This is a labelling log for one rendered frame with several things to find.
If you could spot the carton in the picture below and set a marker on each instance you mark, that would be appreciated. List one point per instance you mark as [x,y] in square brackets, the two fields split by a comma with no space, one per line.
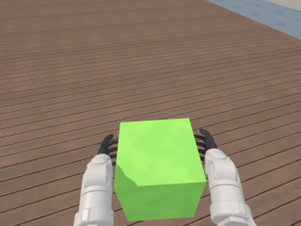
[158,172]

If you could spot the robot left forearm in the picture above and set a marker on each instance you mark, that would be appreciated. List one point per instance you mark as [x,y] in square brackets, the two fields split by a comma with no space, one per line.
[95,207]

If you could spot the robot right hand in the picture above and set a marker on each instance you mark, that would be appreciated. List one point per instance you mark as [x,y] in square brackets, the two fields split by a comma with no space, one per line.
[209,142]

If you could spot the robot left hand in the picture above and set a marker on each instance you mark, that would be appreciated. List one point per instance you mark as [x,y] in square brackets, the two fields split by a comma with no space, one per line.
[104,147]

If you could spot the robot right forearm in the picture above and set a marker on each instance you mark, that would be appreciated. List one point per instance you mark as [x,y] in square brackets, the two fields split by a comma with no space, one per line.
[228,206]

